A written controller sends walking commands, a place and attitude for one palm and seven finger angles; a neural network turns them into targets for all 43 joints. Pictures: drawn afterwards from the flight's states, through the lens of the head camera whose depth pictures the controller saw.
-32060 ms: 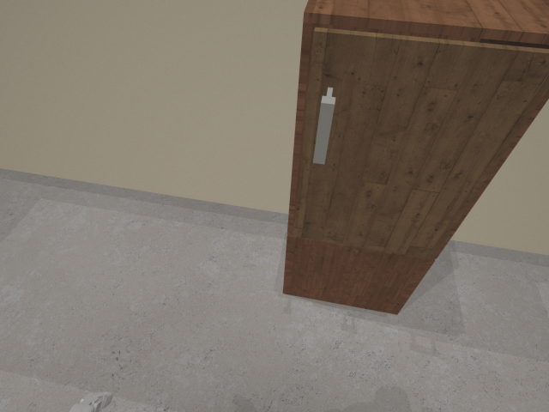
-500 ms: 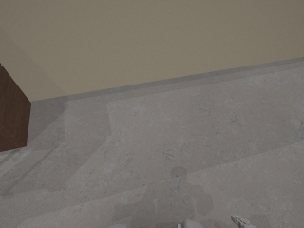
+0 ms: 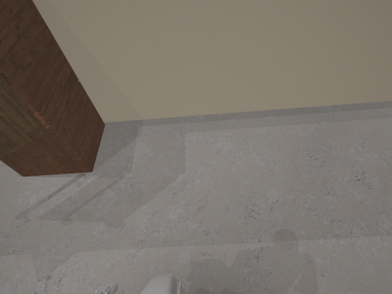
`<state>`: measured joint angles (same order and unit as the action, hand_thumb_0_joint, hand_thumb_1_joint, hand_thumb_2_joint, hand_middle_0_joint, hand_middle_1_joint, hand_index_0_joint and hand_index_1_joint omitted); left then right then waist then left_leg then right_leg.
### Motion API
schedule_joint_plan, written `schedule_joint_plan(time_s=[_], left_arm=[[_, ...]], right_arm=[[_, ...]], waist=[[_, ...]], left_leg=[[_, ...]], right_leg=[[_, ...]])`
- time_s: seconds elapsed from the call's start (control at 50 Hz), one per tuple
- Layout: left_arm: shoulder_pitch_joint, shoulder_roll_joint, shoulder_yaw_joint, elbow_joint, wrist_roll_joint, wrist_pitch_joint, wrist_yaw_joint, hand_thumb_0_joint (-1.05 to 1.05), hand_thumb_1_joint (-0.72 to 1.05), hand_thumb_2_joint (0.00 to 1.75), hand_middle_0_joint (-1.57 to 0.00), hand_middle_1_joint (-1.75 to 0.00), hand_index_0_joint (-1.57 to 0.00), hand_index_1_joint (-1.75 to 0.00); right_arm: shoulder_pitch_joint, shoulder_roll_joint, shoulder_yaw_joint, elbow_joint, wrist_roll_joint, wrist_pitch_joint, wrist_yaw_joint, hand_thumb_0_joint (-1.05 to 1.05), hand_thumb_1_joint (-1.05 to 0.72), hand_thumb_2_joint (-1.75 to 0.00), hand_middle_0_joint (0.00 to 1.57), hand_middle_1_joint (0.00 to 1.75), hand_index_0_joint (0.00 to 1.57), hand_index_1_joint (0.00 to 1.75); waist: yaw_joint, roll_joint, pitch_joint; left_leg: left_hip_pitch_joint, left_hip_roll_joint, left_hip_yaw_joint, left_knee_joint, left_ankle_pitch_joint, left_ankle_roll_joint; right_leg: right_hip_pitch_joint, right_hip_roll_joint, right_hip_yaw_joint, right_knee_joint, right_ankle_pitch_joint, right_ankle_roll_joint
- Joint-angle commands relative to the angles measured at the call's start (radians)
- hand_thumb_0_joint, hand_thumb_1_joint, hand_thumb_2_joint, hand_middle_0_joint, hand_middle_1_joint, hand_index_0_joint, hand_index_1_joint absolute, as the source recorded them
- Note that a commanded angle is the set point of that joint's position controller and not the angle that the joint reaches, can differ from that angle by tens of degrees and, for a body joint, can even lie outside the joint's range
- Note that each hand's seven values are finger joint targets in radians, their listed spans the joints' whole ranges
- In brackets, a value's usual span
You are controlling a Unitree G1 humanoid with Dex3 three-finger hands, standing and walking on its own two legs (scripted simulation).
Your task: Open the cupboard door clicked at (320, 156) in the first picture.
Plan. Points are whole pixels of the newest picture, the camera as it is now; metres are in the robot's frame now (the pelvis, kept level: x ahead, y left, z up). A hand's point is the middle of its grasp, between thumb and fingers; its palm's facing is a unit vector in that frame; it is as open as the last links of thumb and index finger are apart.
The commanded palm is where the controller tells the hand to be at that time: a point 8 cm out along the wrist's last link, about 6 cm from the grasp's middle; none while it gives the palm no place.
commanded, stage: turn to face it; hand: left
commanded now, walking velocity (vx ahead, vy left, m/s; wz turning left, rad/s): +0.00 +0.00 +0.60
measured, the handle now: out of the picture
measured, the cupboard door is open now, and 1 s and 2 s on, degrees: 40 40 40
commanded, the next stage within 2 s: take the last steps up to it in 1.10 s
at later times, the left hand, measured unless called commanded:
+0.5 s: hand out of the picture -0.01 +0.27 -0.18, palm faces +0.36 -0.91 -0.23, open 7.4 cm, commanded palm none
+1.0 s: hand out of the picture +0.02 +0.21 -0.14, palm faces +0.53 -0.80 -0.28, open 7.4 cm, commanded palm none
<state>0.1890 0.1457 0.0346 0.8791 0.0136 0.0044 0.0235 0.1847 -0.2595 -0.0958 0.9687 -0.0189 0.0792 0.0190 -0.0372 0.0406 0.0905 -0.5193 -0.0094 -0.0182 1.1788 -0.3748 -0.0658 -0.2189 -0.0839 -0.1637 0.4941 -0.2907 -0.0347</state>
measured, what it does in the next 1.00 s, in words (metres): steps on the spot, turning left: left foot, then right foot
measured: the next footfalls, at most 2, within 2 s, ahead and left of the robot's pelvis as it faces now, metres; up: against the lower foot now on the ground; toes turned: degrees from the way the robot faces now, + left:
left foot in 0.30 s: +0.02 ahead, +0.14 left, +0.00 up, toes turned +18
right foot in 0.84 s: +0.09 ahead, -0.08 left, +0.00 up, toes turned +27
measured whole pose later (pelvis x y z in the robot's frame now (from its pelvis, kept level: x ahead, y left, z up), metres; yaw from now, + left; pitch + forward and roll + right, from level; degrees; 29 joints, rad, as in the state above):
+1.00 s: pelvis +0.03 -0.01 +0.00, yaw +34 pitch +0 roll +3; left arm 0.16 0.15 0.03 0.89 0.01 0.01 0.03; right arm 0.22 -0.26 -0.09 0.99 -0.02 0.07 0.01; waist -0.05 0.05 0.08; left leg -0.51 -0.04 -0.04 1.15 -0.40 -0.06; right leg -0.19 -0.05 -0.10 0.49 -0.31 -0.04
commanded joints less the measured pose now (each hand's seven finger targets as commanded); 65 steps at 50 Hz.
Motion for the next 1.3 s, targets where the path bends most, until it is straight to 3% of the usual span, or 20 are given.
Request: schedule_joint_plan(time_s=[0.0, 0.16, 0.24, 0.26, 0.28, 0.3, 0.32, 0.36, 0.44, 0.66, 0.76, 0.78, 0.8, 0.82, 0.84, 0.88, 0.94, 1.18, 1.26, 1.28], left_arm=[[0.097, 0.192, 0.051, -0.041, 0.004, -0.029, 0.015, 0.00, 0.90, 0.90, -0.20, -0.30, -0.20, -0.30], [0.135, 0.238, 0.074, -0.011, 0.019, -0.019, 0.009, 0.00, 0.90, 0.90, -0.20, -0.30, -0.20, -0.30], [0.083, 0.256, 0.084, -0.012, 0.009, -0.012, -0.002, 0.00, 0.90, 0.90, -0.20, -0.30, -0.20, -0.30], [0.079, 0.225, 0.080, -0.030, 0.002, -0.006, -0.008, 0.00, 0.90, 0.90, -0.20, -0.30, -0.20, -0.30], [0.030, 0.154, 0.056, -0.077, -0.006, 0.000, -0.014, 0.00, 0.90, 0.90, -0.20, -0.30, -0.20, -0.30], [-0.028, 0.174, 0.052, -0.102, 0.006, 0.016, -0.004, 0.00, 0.90, 0.90, -0.20, -0.30, -0.20, -0.30], [-0.055, 0.181, 0.053, -0.105, 0.007, 0.019, -0.005, 0.00, 0.90, 0.90, -0.20, -0.30, -0.20, -0.30], [-0.027, 0.176, 0.065, -0.057, 0.010, 0.023, -0.010, 0.00, 0.90, 0.90, -0.20, -0.30, -0.20, -0.30], [0.026, 0.174, 0.065, -0.021, 0.010, 0.026, -0.014, 0.00, 0.90, 0.90, -0.20, -0.30, -0.20, -0.30], [-0.101, 0.155, 0.051, -0.084, 0.000, 0.020, -0.004, 0.00, 0.90, 0.90, -0.20, -0.30, -0.20, -0.30], [-0.015, 0.154, 0.052, -0.065, -0.010, 0.008, 0.004, 0.00, 0.90, 0.90, -0.20, -0.30, -0.20, -0.30], [0.025, 0.168, 0.057, -0.056, -0.009, 0.001, 0.008, 0.00, 0.90, 0.90, -0.20, -0.30, -0.20, -0.30], [0.060, 0.220, 0.066, -0.046, -0.002, -0.010, 0.013, 0.00, 0.90, 0.90, -0.20, -0.30, -0.20, -0.30], [0.073, 0.300, 0.081, -0.046, 0.013, -0.016, 0.020, 0.00, 0.90, 0.90, -0.20, -0.30, -0.20, -0.30], [0.065, 0.292, 0.069, -0.048, 0.009, -0.013, 0.020, 0.00, 0.90, 0.90, -0.20, -0.30, -0.20, -0.30], [-0.038, 0.199, 0.049, -0.060, 0.002, -0.019, 0.021, 0.00, 0.90, 0.90, -0.20, -0.30, -0.20, -0.30], [-0.035, 0.174, 0.039, -0.057, -0.001, -0.024, 0.014, 0.00, 0.90, 0.90, -0.20, -0.30, -0.20, -0.30], [0.177, 0.208, 0.053, 0.048, 0.018, -0.029, 0.011, 0.00, 0.90, 0.90, -0.20, -0.30, -0.20, -0.30], [0.157, 0.233, 0.063, 0.070, 0.015, -0.031, -0.001, 0.00, 0.90, 0.90, -0.20, -0.30, -0.20, -0.30], [0.126, 0.237, 0.067, 0.072, 0.011, -0.030, -0.005, 0.00, 0.90, 0.90, -0.20, -0.30, -0.20, -0.30]], right_arm=[[-0.056, -0.024, 0.003, -0.079, 0.003, -0.018, 0.006, 0.00, -0.90, -0.90, 0.20, 0.30, 0.20, 0.30], [-0.134, -0.004, 0.021, -0.108, 0.009, -0.031, 0.010, 0.00, -0.90, -0.90, 0.20, 0.30, 0.20, 0.30], [-0.021, -0.048, 0.010, -0.096, 0.004, -0.045, 0.009, 0.00, -0.90, -0.90, 0.20, 0.30, 0.20, 0.30], [0.051, -0.125, -0.010, -0.081, -0.002, -0.054, 0.005, 0.00, -0.90, -0.90, 0.20, 0.30, 0.20, 0.30], [0.120, -0.241, -0.040, -0.076, -0.007, -0.058, -0.006, 0.00, -0.90, -0.90, 0.20, 0.30, 0.20, 0.30], [0.149, -0.263, -0.038, -0.059, 0.000, -0.049, -0.016, 0.00, -0.90, -0.90, 0.20, 0.30, 0.20, 0.30], [0.112, -0.226, -0.025, -0.071, -0.003, -0.053, -0.023, 0.00, -0.90, -0.90, 0.20, 0.30, 0.20, 0.30], [-0.001, -0.174, -0.011, -0.106, -0.006, -0.061, -0.038, 0.00, -0.90, -0.90, 0.20, 0.30, 0.20, 0.30], [-0.006, -0.149, 0.002, -0.105, 0.000, -0.077, -0.040, 0.00, -0.90, -0.90, 0.20, 0.30, 0.20, 0.30], [0.071, -0.150, -0.014, -0.077, -0.010, -0.067, -0.036, 0.00, -0.90, -0.90, 0.20, 0.30, 0.20, 0.30], [0.026, -0.138, -0.020, -0.091, -0.006, -0.055, -0.034, 0.00, -0.90, -0.90, 0.20, 0.30, 0.20, 0.30], [0.012, -0.125, -0.019, -0.094, 0.001, -0.056, -0.033, 0.00, -0.90, -0.90, 0.20, 0.30, 0.20, 0.30], [0.024, -0.085, -0.015, -0.095, 0.011, -0.059, -0.026, 0.00, -0.90, -0.90, 0.20, 0.30, 0.20, 0.30], [0.029, -0.032, -0.009, -0.113, 0.016, -0.062, -0.022, 0.00, -0.90, -0.90, 0.20, 0.30, 0.20, 0.30], [0.027, -0.074, -0.016, -0.110, 0.005, -0.054, -0.023, 0.00, -0.90, -0.90, 0.20, 0.30, 0.20, 0.30], [0.045, -0.064, -0.018, -0.058, -0.002, -0.028, -0.014, 0.00, -0.90, -0.90, 0.20, 0.30, 0.20, 0.30], [0.041, -0.033, -0.005, -0.044, 0.001, -0.019, -0.002, 0.00, -0.90, -0.90, 0.20, 0.30, 0.20, 0.30], [-0.114, 0.011, 0.034, -0.048, 0.010, -0.036, -0.010, 0.00, -0.90, -0.90, 0.20, 0.30, 0.20, 0.30], [-0.065, -0.002, 0.040, -0.040, 0.005, -0.057, -0.008, 0.00, -0.90, -0.90, 0.20, 0.30, 0.20, 0.30], [-0.017, -0.016, 0.037, -0.027, 0.003, -0.066, -0.008, 0.00, -0.90, -0.90, 0.20, 0.30, 0.20, 0.30]], waist=[[0.057, -0.204, -0.140], [0.085, -0.252, -0.100], [0.007, -0.173, -0.144], [-0.037, 0.007, -0.197], [-0.078, 0.297, -0.206], [-0.081, 0.196, -0.224], [-0.059, 0.115, -0.178], [-0.011, 0.149, -0.129], [0.032, 0.041, -0.140], [-0.002, 0.096, -0.153], [0.040, 0.112, -0.183], [0.065, 0.088, -0.198], [0.077, -0.052, -0.230], [0.088, -0.335, -0.219], [0.077, -0.273, -0.185], [0.018, -0.236, -0.086], [0.005, -0.214, -0.064], [0.088, -0.246, -0.096], [0.058, -0.230, -0.099], [0.025, -0.217, -0.099]], left_leg=[[-0.080, 0.034, 0.030, -0.083, -0.020, -0.015], [0.057, 0.034, 0.123, -0.397, -0.087, 0.018], [0.325, 0.017, 0.137, -0.675, 0.117, 0.052], [0.492, 0.131, -0.027, -0.763, 0.293, 0.106], [0.582, 0.404, -0.413, -0.821, 0.672, 0.258], [0.554, 0.452, -0.395, -0.810, 0.720, 0.320], [0.475, 0.404, -0.340, -0.826, 0.579, 0.308], [0.399, 0.301, -0.269, -0.842, 0.502, 0.252], [0.409, 0.232, -0.195, -0.848, 0.582, 0.214], [0.414, 0.213, -0.344, -0.805, 0.561, 0.248], [0.286, 0.156, -0.375, -0.738, 0.560, 0.204], [0.216, 0.124, -0.359, -0.697, 0.489, 0.169], [0.083, 0.056, -0.280, -0.596, 0.305, 0.112], [-0.084, -0.088, -0.075, -0.367, -0.134, 0.033], [-0.060, -0.060, -0.062, -0.144, -0.255, 0.032], [-0.061, -0.006, -0.072, 0.033, -0.122, 0.017], [-0.063, 0.012, -0.026, 0.051, -0.001, 0.002], [0.075, 0.007, 0.074, -0.383, -0.092, 0.021], [0.252, -0.009, 0.119, -0.602, 0.006, 0.046], [0.363, -0.013, 0.129, -0.706, 0.067, 0.057]], right_leg=[[0.253, -0.247, 0.100, -0.118, 0.616, -0.051], [0.208, -0.313, 0.039, -0.063, 0.631, -0.076], [0.057, -0.296, -0.049, 0.109, 0.454, -0.004], [-0.100, -0.222, -0.087, 0.303, 0.243, 0.055], [-0.377, -0.065, -0.058, 0.551, -0.378, 0.129], [-0.399, -0.059, 0.094, 0.646, -0.402, 0.107], [-0.388, -0.070, 0.124, 0.662, -0.327, 0.098], [-0.393, -0.057, 0.161, 0.700, -0.186, 0.112], [-0.359, -0.034, 0.171, 0.686, -0.062, 0.130], [-0.277, 0.032, 0.175, 0.391, -0.139, 0.131], [-0.006, 0.088, 0.150, 0.068, -0.032, 0.100], [0.115, 0.070, 0.159, -0.072, 0.077, 0.094], [0.285, -0.062, 0.273, -0.172, 0.133, 0.060], [0.363, -0.326, 0.504, -0.187, 0.312, -0.047], [0.207, -0.425, 0.506, -0.176, 0.419, -0.134], [0.098, -0.285, 0.355, -0.175, 0.423, -0.111], [0.101, -0.202, 0.178, -0.155, 0.519, -0.051], [0.217, -0.248, 0.138, -0.081, 0.733, -0.097], [0.115, -0.274, 0.145, -0.085, 0.399, -0.070], [0.031, -0.257, 0.115, -0.051, 0.256, -0.044]])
